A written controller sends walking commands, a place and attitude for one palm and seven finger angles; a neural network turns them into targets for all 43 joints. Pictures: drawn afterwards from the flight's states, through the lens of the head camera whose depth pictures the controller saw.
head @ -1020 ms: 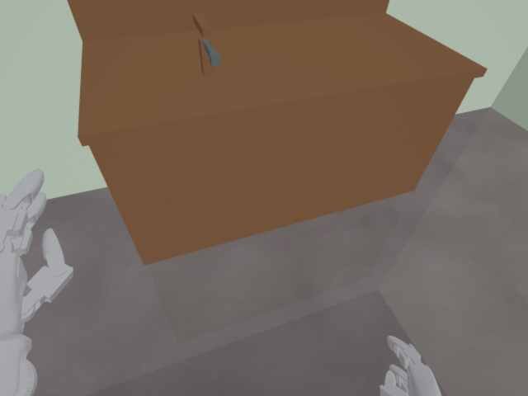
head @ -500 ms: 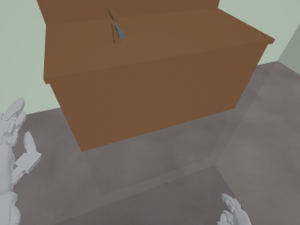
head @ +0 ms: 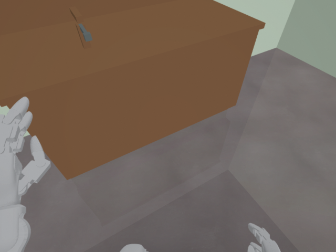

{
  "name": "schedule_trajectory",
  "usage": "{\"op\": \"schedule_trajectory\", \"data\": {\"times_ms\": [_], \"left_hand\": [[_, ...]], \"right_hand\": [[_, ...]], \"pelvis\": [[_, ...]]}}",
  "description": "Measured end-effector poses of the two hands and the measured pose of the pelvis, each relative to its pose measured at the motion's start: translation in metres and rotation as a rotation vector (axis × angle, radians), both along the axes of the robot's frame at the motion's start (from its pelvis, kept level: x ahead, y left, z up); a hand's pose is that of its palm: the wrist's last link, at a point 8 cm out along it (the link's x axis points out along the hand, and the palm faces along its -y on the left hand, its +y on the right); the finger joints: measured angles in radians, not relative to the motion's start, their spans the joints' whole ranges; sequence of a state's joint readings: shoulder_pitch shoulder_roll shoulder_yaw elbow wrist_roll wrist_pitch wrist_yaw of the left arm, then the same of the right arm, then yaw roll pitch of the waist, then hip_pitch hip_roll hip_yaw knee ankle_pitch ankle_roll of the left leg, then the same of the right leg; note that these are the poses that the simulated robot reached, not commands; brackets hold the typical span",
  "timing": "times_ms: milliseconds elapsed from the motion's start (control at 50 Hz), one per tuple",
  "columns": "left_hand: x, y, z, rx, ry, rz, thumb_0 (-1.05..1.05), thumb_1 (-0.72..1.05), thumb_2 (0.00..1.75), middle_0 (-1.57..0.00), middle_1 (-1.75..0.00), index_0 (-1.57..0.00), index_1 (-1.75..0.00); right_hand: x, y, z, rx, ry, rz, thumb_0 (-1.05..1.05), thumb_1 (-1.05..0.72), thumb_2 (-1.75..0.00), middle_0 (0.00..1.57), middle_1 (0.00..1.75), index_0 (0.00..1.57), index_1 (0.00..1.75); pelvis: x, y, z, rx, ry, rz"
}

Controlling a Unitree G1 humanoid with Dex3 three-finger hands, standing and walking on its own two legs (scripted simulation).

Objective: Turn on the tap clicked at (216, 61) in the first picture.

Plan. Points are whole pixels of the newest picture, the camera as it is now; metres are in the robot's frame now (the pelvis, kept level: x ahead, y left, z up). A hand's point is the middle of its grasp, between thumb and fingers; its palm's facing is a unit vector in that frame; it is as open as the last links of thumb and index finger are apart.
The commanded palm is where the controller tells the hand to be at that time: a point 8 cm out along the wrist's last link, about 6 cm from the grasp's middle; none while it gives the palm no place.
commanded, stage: walk to a spot facing it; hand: left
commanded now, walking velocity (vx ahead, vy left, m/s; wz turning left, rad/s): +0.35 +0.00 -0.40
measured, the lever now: (87, 36) +0.88 +0.42 +0.10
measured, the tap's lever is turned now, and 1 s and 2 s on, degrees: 0 0 0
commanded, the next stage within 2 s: turn to face it in 0.62 s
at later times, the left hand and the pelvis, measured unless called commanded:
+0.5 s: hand (89, 95) +0.39 +0.21 +0.19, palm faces +0.23 -0.91 -0.34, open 7.4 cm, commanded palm +0.35 +0.25 +0.20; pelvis +0.12 +0.02 +0.01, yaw -15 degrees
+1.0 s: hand (173, 64) +0.52 +0.03 +0.20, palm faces -0.07 -0.82 -0.56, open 7.4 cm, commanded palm +0.47 +0.13 +0.20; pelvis +0.21 -0.06 +0.00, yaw -24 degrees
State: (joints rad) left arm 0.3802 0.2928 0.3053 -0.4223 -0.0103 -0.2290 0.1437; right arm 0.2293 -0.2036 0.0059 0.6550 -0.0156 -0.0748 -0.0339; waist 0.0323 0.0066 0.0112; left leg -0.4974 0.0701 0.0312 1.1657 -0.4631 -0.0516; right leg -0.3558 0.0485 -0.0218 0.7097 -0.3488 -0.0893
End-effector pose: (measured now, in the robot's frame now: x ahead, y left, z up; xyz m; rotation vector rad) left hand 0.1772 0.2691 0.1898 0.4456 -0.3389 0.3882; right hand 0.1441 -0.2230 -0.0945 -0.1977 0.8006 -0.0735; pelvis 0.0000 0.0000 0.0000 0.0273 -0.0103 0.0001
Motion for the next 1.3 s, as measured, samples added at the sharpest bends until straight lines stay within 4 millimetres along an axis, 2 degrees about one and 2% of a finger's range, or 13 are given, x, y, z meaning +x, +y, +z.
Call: {"op": "schedule_trajectory", "data": {"times_ms": [140,240,500,580,660,740,820,900,980,1060,1120,1220,1300], "left_hand": [[0.049,-0.013,0.012,0.077,0.102,-0.100,0.01,0.89,0.90,-0.21,-0.30,-0.21,-0.31],[0.083,-0.014,0.017,0.087,0.094,-0.144,0.01,0.89,0.90,-0.21,-0.30,-0.21,-0.31],[0.181,-0.007,0.008,-0.001,-0.037,-0.240,0.02,0.89,0.90,-0.21,-0.30,-0.21,-0.31],[0.215,-0.033,0.024,-0.002,-0.079,-0.319,0.02,0.89,0.90,-0.21,-0.30,-0.21,-0.31],[0.250,-0.066,0.030,0.051,-0.065,-0.397,0.01,0.89,0.90,-0.21,-0.30,-0.21,-0.30],[0.288,-0.101,0.020,0.120,0.007,-0.445,0.01,0.89,0.90,-0.21,-0.30,-0.21,-0.30],[0.314,-0.144,0.004,0.193,0.012,-0.491,0.01,0.89,0.90,-0.21,-0.30,-0.21,-0.31],[0.326,-0.179,0.003,0.190,0.012,-0.574,0.02,0.89,0.90,-0.21,-0.30,-0.21,-0.31],[0.327,-0.187,0.023,0.248,-0.031,-0.617,0.02,0.88,0.90,-0.22,-0.30,-0.22,-0.31],[0.325,-0.165,0.039,0.272,-0.095,-0.564,0.01,0.88,0.90,-0.22,-0.30,-0.22,-0.31],[0.323,-0.135,0.034,0.214,-0.114,-0.473,0.01,0.88,0.90,-0.22,-0.30,-0.22,-0.31],[0.314,-0.091,0.012,0.052,-0.052,-0.297,0.01,0.89,0.90,-0.21,-0.30,-0.21,-0.31],[0.291,-0.087,0.008,-0.051,-0.026,-0.241,0.02,0.89,0.90,-0.21,-0.30,-0.21,-0.31]], "right_hand": [[-0.012,-0.036,0.020,-0.038,0.060,-0.148,0.01,-0.91,-0.90,0.20,0.30,0.20,0.30],[-0.004,-0.048,0.029,-0.070,0.058,-0.211,0.01,-0.91,-0.90,0.20,0.30,0.20,0.30],[0.079,-0.008,0.046,-0.066,-0.099,-0.267,0.01,-0.91,-0.90,0.20,0.30,0.20,0.30],[0.092,0.005,0.046,-0.007,-0.096,-0.269,0.01,-0.91,-0.90,0.20,0.30,0.20,0.30],[0.094,0.000,0.038,0.041,-0.059,-0.318,0.01,-0.90,-0.90,0.20,0.30,0.21,0.30],[0.089,-0.025,0.022,0.065,-0.006,-0.399,0.01,-0.90,-0.90,0.21,0.30,0.21,0.30],[0.084,-0.066,-0.007,0.059,0.041,-0.455,0.01,-0.90,-0.90,0.21,0.30,0.21,0.30],[0.084,-0.105,-0.015,0.002,0.081,-0.501,0.01,-0.91,-0.90,0.20,0.30,0.20,0.30],[0.089,-0.128,0.003,-0.050,0.069,-0.549,0.01,-0.91,-0.90,0.20,0.30,0.20,0.30],[0.102,-0.136,0.021,-0.106,0.040,-0.552,0.01,-0.91,-0.90,0.20,0.30,0.20,0.30],[0.115,-0.133,0.029,-0.141,0.018,-0.532,0.01,-0.91,-0.90,0.20,0.30,0.20,0.30],[0.144,-0.111,0.037,-0.133,-0.006,-0.424,0.01,-0.91,-0.90,0.20,0.30,0.20,0.30],[0.171,-0.086,0.041,-0.075,-0.028,-0.281,0.01,-0.91,-0.90,0.20,0.30,0.20,0.30]], "pelvis": [[0.024,-0.004,0.022,0.010,0.046,-0.073],[0.046,0.001,0.026,0.005,0.065,-0.115],[0.121,0.020,0.013,-0.020,0.023,-0.262],[0.139,0.017,0.020,-0.054,0.021,-0.309],[0.158,0.004,0.022,-0.070,0.025,-0.357],[0.179,-0.018,0.017,-0.078,0.035,-0.403],[0.195,-0.049,-0.007,-0.041,0.021,-0.409],[0.201,-0.053,-0.010,-0.052,0.010,-0.431],[0.211,-0.059,-0.004,-0.047,0.007,-0.421],[0.223,-0.062,-0.002,-0.049,0.003,-0.389],[0.234,-0.059,-0.003,-0.044,-0.010,-0.362],[0.242,-0.057,0.006,-0.068,0.003,-0.299],[0.233,-0.056,0.015,-0.105,0.014,-0.235]]}}
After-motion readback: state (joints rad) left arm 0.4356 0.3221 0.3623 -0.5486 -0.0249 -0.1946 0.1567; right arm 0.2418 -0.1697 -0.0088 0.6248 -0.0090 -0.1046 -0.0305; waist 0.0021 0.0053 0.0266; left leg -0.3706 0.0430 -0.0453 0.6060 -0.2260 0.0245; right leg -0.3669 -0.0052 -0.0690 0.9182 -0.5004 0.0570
